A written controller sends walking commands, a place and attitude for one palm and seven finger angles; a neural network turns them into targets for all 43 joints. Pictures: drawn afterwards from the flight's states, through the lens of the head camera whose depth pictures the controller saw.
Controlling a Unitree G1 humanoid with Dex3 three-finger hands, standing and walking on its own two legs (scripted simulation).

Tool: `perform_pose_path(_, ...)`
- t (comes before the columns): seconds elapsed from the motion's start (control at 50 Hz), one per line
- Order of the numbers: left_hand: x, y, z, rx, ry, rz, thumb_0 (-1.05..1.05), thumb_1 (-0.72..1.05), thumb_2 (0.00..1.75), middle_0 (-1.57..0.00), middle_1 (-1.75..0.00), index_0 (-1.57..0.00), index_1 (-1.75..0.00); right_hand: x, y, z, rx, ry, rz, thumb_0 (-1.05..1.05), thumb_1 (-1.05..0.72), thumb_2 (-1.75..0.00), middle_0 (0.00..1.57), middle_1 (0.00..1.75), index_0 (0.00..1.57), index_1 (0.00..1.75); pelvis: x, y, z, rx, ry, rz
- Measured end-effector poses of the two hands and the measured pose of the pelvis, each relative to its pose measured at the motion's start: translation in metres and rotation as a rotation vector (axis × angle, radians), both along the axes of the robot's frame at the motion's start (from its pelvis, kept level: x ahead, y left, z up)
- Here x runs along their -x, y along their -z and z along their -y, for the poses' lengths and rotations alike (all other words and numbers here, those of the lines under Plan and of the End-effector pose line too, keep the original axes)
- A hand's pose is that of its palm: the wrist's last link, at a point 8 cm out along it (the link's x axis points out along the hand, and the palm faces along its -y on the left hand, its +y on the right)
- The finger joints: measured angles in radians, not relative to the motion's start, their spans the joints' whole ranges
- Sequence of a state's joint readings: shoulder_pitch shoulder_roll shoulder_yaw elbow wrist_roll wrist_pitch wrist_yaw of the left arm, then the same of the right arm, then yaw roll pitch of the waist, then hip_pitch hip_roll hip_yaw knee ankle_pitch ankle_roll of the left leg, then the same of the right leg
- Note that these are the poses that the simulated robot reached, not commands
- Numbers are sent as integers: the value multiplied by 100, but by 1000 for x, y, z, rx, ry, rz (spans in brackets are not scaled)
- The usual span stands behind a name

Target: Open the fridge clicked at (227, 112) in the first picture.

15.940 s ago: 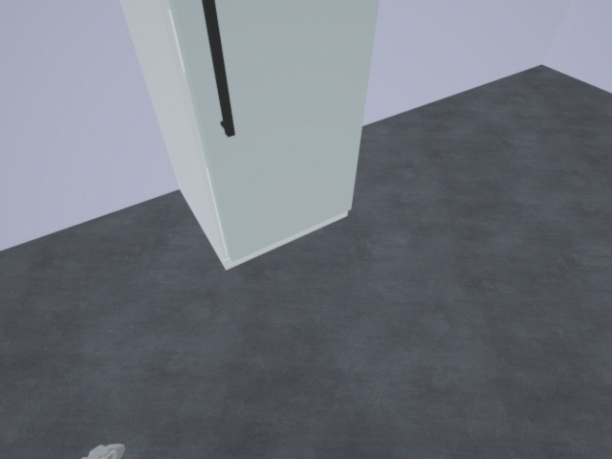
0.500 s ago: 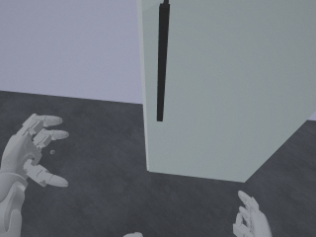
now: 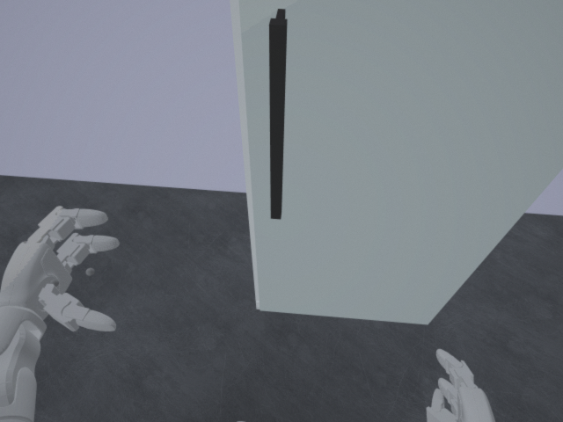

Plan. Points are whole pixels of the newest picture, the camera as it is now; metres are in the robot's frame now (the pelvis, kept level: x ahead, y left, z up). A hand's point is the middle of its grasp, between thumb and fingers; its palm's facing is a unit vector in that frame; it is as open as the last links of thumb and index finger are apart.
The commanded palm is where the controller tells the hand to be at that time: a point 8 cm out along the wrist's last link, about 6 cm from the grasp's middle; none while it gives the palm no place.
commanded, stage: raise the hand to about handle height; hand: left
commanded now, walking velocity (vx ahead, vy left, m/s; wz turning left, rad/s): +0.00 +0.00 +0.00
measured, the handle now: (278, 134) +0.54 +0.06 +0.12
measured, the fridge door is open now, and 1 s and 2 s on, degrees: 0 0 0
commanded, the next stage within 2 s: move the hooked fingers beside the handle in 0.06 s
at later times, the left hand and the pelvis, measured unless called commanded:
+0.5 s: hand (137, 241) +0.32 +0.23 +0.09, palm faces +0.01 -1.00 -0.02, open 14.0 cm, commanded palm +0.29 +0.28 +0.09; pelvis -0.01 +0.00 +0.00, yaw +0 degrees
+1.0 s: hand (186, 213) +0.38 +0.18 +0.09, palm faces +0.02 -1.00 -0.03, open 14.0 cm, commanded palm +0.36 +0.23 +0.09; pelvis +0.01 -0.01 +0.00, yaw -1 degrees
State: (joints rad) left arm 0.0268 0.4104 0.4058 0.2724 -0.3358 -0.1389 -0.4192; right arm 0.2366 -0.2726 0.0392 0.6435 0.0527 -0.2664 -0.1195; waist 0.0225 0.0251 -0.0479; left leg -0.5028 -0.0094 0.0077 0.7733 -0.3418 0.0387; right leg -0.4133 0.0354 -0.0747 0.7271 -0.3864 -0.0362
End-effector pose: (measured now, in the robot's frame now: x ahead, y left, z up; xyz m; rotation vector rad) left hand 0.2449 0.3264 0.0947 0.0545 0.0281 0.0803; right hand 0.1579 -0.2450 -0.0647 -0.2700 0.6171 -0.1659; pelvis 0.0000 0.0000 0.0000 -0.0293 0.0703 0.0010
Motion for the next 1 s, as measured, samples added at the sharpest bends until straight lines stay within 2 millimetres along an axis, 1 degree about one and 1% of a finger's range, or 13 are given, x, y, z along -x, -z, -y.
perform_pose_path(0.06, 3, 2, 1, 8, 7, -19, -2, -49, 30, -30, -119, -30, -120, 0, 1, -3, -9, -2, 7, 1, -90, -90, 20, 30, 20, 30, 2, 0, 0, -1, 0, 3)
perform_pose_path(0.16, 6, 0, -2, 20, -10, 17, -2, -49, 30, -30, -120, -30, -120, 1, 0, -7, -9, -16, 13, 1, -90, -90, 20, 30, 21, 30, 5, 0, 0, -1, -1, 5)
perform_pose_path(0.26, 3, 3, 0, 31, -7, 18, -2, -50, 30, -30, -120, -30, -120, 2, 0, -7, 1, -22, 13, 1, -90, -90, 20, 30, 21, 30, 8, 1, 0, 4, -8, 6)
perform_pose_path(0.32, -7, 6, 8, 38, 14, 14, -2, -50, 30, -30, -120, -30, -120, 2, 2, -7, 9, -22, 7, 1, -90, -90, 20, 30, 21, 30, 11, 2, -2, 7, -14, 5)
perform_pose_path(0.4, -29, 6, 24, 39, 51, 21, -2, -50, 30, -30, -120, -30, -120, 5, 4, -7, 13, -12, -4, 1, -90, -90, 20, 30, 21, 30, 12, 2, -3, 6, -14, -4)
perform_pose_path(0.46, -46, 4, 35, 37, 69, 27, -2, -50, 30, -30, -120, -30, -120, 9, 4, -8, 5, 2, -13, 1, -90, -90, 20, 30, 21, 30, 9, 2, -4, 2, -7, -14)
perform_pose_path(0.56, -68, 4, 47, 34, 65, 9, -2, -50, 30, -30, -120, -30, -120, 16, 7, -7, -13, 28, -40, 1, -90, -90, 20, 30, 21, 30, 2, 1, -5, -3, 4, -27)
perform_pose_path(0.64, -79, 6, 54, 27, 55, -7, -2, -49, 30, -30, -119, -30, -120, 22, 12, -5, -26, 43, -73, 1, -90, -90, 20, 30, 21, 30, -5, 0, -5, -6, 11, -36)
perform_pose_path(0.78, -89, 7, 65, 26, 45, 5, -2, -49, 30, -30, -119, -30, -120, 26, 20, 1, -33, 59, -131, 1, -90, -90, 20, 30, 21, 30, -13, 0, -3, -10, 16, -45)
perform_pose_path(0.86, -97, 9, 73, 25, 45, 1, -2, -49, 30, -30, -119, -30, -120, 26, 23, 6, -32, 64, -151, 1, -90, -90, 20, 30, 20, 30, -14, 1, 0, -10, 12, -49)
perform_pose_path(1.0, -115, 6, 92, 24, 62, 3, -2, -50, 30, -30, -120, -30, -120, 26, 26, 14, -34, 73, -163, 1, -90, -90, 20, 30, 20, 30, -13, 2, 6, -14, 12, -58)
